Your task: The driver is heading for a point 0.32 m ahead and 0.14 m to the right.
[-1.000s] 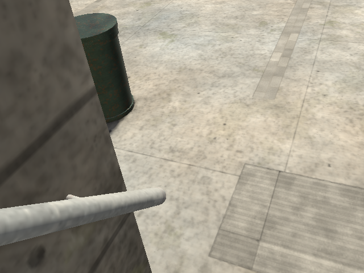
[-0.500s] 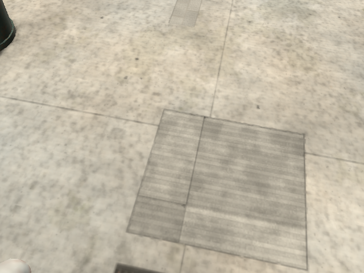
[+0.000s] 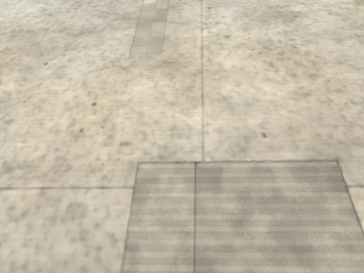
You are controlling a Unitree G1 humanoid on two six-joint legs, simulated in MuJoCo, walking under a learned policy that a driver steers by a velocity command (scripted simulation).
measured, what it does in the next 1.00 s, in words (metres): walks ahead: left foot, then right foot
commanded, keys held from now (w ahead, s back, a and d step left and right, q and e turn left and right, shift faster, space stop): w+e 0.16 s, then no key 0.84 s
